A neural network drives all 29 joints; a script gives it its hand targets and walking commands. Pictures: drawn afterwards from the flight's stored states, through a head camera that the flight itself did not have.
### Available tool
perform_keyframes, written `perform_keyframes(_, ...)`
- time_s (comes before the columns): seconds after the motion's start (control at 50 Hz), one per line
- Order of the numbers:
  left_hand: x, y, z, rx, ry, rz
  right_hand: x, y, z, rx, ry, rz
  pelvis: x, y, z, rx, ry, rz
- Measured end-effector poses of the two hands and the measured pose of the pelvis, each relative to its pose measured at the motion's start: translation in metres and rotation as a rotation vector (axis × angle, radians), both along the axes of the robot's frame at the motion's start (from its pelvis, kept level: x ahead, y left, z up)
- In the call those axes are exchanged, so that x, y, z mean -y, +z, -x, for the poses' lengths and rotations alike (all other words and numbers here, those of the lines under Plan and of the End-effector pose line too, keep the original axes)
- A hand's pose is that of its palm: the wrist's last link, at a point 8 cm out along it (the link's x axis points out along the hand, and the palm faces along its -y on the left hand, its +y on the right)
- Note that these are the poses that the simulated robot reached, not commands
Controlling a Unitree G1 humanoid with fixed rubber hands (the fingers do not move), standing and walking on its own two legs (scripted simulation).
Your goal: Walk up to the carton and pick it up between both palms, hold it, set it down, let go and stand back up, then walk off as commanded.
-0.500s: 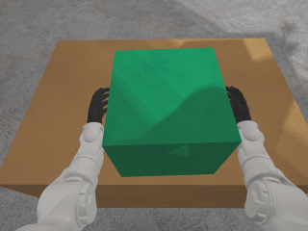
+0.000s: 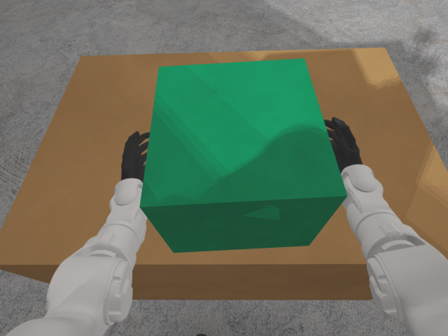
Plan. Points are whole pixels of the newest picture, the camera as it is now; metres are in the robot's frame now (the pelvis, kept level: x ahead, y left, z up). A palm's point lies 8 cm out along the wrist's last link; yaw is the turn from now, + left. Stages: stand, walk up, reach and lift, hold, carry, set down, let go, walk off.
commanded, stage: set down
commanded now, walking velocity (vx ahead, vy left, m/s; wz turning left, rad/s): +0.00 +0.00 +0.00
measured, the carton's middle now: (236, 159) +0.46 +0.04 -0.02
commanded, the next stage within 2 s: none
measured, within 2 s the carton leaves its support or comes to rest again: neither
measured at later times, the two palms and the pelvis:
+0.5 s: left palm (120, 217) +0.31 +0.24 -0.01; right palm (373, 200) +0.37 -0.21 +0.01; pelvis -0.03 +0.00 -0.01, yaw +0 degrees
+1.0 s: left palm (108, 249) +0.25 +0.24 -0.02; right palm (388, 241) +0.31 -0.23 -0.01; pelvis -0.04 +0.00 +0.00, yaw +0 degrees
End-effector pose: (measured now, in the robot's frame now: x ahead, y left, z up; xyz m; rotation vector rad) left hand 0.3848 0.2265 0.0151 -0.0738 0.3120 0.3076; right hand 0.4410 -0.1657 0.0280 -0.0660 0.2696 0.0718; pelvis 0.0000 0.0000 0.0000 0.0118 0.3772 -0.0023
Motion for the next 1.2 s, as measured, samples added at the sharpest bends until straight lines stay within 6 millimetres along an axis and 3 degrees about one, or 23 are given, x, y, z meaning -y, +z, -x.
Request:
perform_keyframes(0.22,-0.005,-0.026,0.048,-0.077,0.012,0.003,0.016,0.006,0.018,0.048,-0.036,-0.005,0.002,-0.003,0.014,0.025,-0.001,-0.003)
perform_keyframes(0.34,-0.008,-0.028,0.068,-0.056,0.017,0.0,0.027,0.0,0.037,0.028,-0.066,-0.007,0.002,-0.004,0.022,0.04,-0.001,-0.003)
perform_keyframes(0.64,-0.009,-0.02,0.083,0.003,0.011,-0.007,0.053,-0.024,0.088,-0.033,-0.109,-0.009,0.002,-0.006,0.035,0.066,-0.001,-0.003)
perform_keyframes(0.94,-0.017,-0.034,0.125,-0.009,0.012,-0.032,0.062,-0.037,0.124,-0.016,-0.094,-0.012,0.002,-0.005,0.037,0.081,-0.001,-0.003)
perform_keyframes(1.2,-0.016,-0.023,0.156,0.02,0.001,-0.026,0.069,-0.031,0.167,-0.018,-0.084,-0.018,0.002,-0.002,0.043,0.192,-0.003,-0.002)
